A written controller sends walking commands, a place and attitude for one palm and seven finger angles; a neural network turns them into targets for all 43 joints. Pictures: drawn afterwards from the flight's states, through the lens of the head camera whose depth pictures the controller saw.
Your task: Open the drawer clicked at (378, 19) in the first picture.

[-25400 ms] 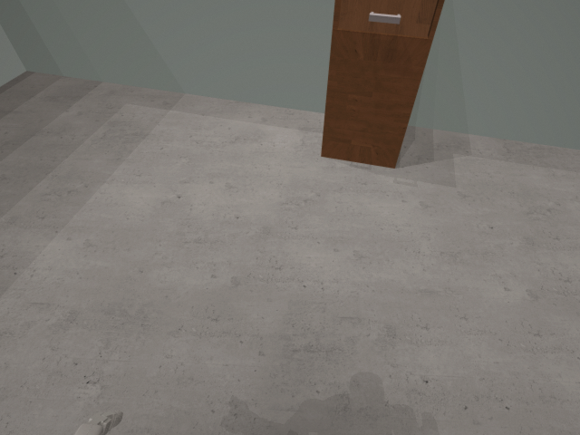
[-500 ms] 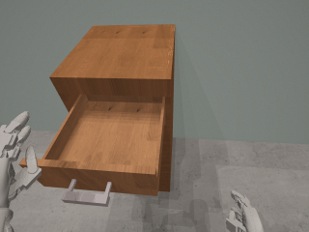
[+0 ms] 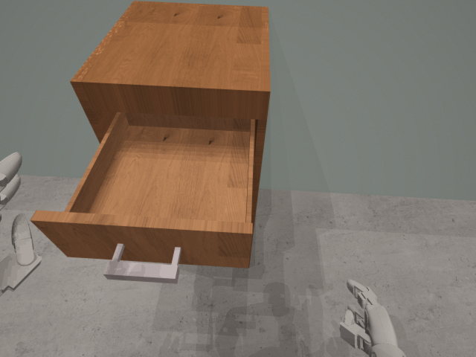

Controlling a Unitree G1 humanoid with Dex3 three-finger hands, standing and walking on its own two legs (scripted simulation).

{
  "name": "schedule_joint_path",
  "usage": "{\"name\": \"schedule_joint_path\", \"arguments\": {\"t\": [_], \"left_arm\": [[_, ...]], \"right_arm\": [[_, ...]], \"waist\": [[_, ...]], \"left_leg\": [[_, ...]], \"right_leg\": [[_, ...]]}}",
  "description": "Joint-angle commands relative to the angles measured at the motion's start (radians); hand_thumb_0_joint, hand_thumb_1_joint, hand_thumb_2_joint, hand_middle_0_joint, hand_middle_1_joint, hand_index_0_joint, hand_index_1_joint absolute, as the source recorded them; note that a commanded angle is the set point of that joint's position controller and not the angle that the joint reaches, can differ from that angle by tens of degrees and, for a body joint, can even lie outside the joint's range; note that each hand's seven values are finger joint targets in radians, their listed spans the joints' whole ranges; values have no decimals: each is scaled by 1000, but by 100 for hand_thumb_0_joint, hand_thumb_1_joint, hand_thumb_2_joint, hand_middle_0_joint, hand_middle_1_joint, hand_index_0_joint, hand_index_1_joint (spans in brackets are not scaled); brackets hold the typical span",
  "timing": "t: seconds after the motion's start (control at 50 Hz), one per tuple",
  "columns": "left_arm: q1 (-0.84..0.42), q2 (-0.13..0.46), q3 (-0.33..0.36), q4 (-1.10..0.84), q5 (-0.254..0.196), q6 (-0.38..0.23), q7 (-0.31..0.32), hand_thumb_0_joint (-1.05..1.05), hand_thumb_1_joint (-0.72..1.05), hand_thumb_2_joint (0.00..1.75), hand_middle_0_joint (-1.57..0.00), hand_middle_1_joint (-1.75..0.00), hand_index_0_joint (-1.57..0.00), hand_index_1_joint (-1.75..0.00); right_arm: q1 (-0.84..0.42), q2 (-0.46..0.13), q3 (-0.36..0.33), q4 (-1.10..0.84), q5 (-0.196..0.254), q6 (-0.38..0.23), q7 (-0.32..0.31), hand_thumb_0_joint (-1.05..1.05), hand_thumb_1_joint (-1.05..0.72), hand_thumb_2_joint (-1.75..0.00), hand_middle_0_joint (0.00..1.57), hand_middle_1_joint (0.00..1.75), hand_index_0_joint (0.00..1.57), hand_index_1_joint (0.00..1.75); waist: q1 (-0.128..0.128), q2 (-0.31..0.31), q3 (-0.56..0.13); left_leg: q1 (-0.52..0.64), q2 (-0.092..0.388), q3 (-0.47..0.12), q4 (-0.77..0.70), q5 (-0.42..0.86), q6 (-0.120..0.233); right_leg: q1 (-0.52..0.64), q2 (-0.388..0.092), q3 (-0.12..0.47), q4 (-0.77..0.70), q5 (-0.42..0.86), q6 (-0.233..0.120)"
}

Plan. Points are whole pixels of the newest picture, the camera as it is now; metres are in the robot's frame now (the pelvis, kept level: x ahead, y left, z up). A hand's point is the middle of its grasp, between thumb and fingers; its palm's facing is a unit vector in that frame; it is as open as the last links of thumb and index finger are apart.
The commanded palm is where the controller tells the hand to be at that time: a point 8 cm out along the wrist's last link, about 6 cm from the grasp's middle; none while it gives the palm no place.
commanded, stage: step back with the hand held close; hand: left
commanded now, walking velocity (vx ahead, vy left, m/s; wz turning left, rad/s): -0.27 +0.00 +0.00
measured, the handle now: (145, 261) +0.27 +0.18 -0.01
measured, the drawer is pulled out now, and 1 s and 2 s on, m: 0.28 0.28 0.28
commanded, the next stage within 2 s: stop stepping back and stand still in 0.60 s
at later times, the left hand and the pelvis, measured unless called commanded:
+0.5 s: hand out of the picture +0.11 +0.24 +0.18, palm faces +0.38 -0.80 -0.47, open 7.4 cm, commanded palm +0.05 +0.27 +0.19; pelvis -0.08 -0.01 +0.00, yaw +0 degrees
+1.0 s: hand out of the picture -0.02 +0.23 +0.17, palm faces +0.42 -0.82 -0.40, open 7.4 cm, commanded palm -0.08 +0.27 +0.19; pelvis -0.20 -0.02 +0.01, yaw +2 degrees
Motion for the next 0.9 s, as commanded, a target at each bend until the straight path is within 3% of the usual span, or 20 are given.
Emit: {"name": "schedule_joint_path", "arguments": {"t": [0.0,0.04,0.08,0.12,0.16,0.24,0.28,0.3,0.34,0.4,0.48,0.54,0.56,0.58,0.6,0.62,0.68,0.76,0.82,0.88], "left_arm": [[-5,87,69,-184,9,-42,26,0,90,90,-20,-30,-20,-30],[-19,107,83,-188,7,-46,23,0,90,90,-20,-30,-20,-30],[-67,143,97,-218,9,-59,25,0,90,90,-20,-30,-20,-30],[-60,126,66,-210,4,-73,36,0,90,90,-20,-30,-20,-30],[-33,136,89,-213,8,-75,37,0,90,90,-20,-30,-20,-30],[8,141,102,-233,7,-85,49,0,90,90,-20,-30,-20,-30],[-20,152,111,-286,17,-100,52,0,90,90,-20,-30,-20,-30],[-26,155,121,-294,17,-107,50,0,90,90,-20,-30,-20,-30],[-6,155,139,-287,11,-111,42,0,90,90,-20,-30,-20,-30],[-5,102,99,-289,1,-101,38,0,90,90,-20,-30,-20,-30],[5,77,77,-187,9,-89,21,0,90,90,-20,-30,-20,-30],[-36,103,92,-180,6,-107,2,0,90,90,-20,-30,-20,-30],[-14,119,93,-168,13,-110,2,0,90,90,-20,-30,-20,-30],[-2,127,92,-157,4,-103,3,0,90,90,-20,-30,-20,-30],[48,161,123,-153,-2,-100,8,0,90,90,-20,-30,-20,-30],[110,135,126,-127,-18,-103,8,0,90,90,-20,-30,-20,-30],[112,131,138,-153,1,-88,28,0,90,90,-20,-30,-20,-30],[82,122,107,-212,18,-73,60,0,90,90,-20,-30,-20,-30],[58,117,80,-263,22,-66,72,0,90,90,-20,-30,-20,-30],[-3,113,49,-282,23,-76,65,0,90,90,-20,-30,-20,-30]], "right_arm": [[-55,-164,-47,-144,-3,-66,-18,0,-90,-90,20,30,20,30],[-64,-162,-46,-155,10,-69,-13,0,-90,-90,20,30,20,30],[-48,-165,-55,-154,8,-68,-6,0,-90,-90,20,30,20,30],[-48,-139,-52,-131,12,-65,0,0,-90,-90,20,30,20,30],[-59,-125,-33,-137,4,-61,1,0,-90,-90,20,30,20,30],[-51,-119,-15,-116,-2,-47,-20,0,-90,-90,20,30,20,30],[-69,-155,-49,-116,-8,-68,-23,0,-90,-90,20,30,20,30],[-53,-134,-49,-112,-11,-90,-12,0,-90,-90,20,30,20,30],[-38,-130,-62,-108,-25,-115,-4,0,-90,-90,20,30,20,30],[-29,-134,-73,-72,-16,-128,4,0,-90,-90,20,30,20,30],[-60,-153,-70,-49,-11,-124,16,0,-90,-90,20,30,20,30],[-88,-156,-60,-61,-1,-115,22,0,-90,-90,20,30,20,30],[-81,-136,-59,-75,9,-96,24,0,-90,-90,20,30,20,30],[-95,-117,-69,-106,30,-89,26,0,-90,-90,20,30,20,30],[-107,-122,-75,-114,39,-87,20,0,-90,-90,20,30,20,30],[-105,-99,-64,-105,33,-82,14,0,-90,-90,20,30,20,30],[-162,-67,-23,-122,11,-31,-8,0,-90,-90,20,30,20,30],[-91,-97,-15,-133,5,-34,-29,0,-90,-90,20,30,20,30],[-39,-127,-28,-116,1,-70,-35,0,-90,-90,20,30,20,30],[-31,-167,-53,-130,8,-106,-28,0,-90,-90,20,30,20,30]], "waist": [[-17,71,-98],[-19,-6,-124],[-30,-106,-97],[-23,-160,-101],[-25,-131,-132],[-33,67,-98],[-17,278,-98],[-12,267,-146],[-13,289,-158],[-16,195,-157],[-14,199,-144],[-7,99,-163],[-13,-45,-215],[-7,-259,-245],[0,-282,-262],[2,-202,-264],[-12,-88,-233],[-25,-113,-226],[-39,-25,-186],[-19,231,-102]], "left_leg": [[-190,280,-215,-159,115,43],[-218,200,-164,-56,-59,16],[-129,79,-98,165,-277,-28],[-31,49,-61,460,-262,-53],[-30,78,-62,427,-244,-51],[37,80,-8,-151,-69,-49],[-52,318,-263,-248,172,29],[1,378,-247,-194,403,57],[-86,396,-242,-211,387,79],[103,367,-165,-101,672,55],[177,350,-126,-49,673,21],[88,282,-82,21,443,-22],[25,210,2,130,290,-55],[-116,83,41,322,-152,-91],[-183,41,-50,506,-298,-82],[-198,62,-104,584,-269,-83],[-196,79,-61,491,-260,-112],[-24,60,2,170,-216,-55],[150,70,16,-212,-48,-28],[211,308,-201,-286,217,34]], "right_leg": [[243,-53,58,-6,62,2],[236,-133,166,-97,170,-30],[22,-288,390,-329,-80,-115],[-96,-400,422,-440,-211,-168],[-33,-363,300,-369,-18,-160],[51,-197,118,-200,129,-54],[112,-62,24,54,153,15],[63,-37,22,153,12,21],[69,-25,36,313,-155,23],[4,-19,18,167,-92,27],[47,-25,-14,-101,51,34],[190,-56,-28,-253,358,38],[245,-161,61,-248,630,4],[298,-301,210,-230,936,-45],[287,-378,234,-213,976,-70],[262,-387,194,-219,810,-90],[218,-312,171,-219,734,-134],[210,-278,193,-288,340,-112],[196,-215,138,-259,141,-48],[73,-57,5,-12,26,17]]}}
